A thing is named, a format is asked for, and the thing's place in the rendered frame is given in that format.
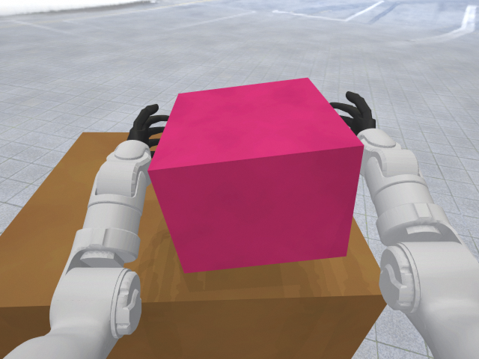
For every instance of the right robot hand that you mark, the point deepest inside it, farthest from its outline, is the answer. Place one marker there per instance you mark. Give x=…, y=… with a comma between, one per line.
x=362, y=116

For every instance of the carton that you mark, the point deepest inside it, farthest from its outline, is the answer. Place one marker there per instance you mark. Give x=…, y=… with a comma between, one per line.
x=255, y=175

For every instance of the left robot upper arm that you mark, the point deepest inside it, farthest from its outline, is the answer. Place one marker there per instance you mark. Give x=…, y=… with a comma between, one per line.
x=93, y=308

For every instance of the left robot hand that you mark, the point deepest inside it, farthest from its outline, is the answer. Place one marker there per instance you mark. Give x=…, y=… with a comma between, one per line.
x=141, y=131

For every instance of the pedestal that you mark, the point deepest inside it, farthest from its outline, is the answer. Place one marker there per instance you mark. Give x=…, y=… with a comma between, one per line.
x=313, y=309

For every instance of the right robot upper arm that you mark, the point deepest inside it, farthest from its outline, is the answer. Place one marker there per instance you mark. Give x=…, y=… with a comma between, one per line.
x=436, y=284

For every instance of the robot right forearm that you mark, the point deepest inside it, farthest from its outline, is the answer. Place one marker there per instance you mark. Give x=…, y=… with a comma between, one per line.
x=405, y=209

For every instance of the robot left forearm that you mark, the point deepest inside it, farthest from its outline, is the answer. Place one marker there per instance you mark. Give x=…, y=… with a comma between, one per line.
x=109, y=237

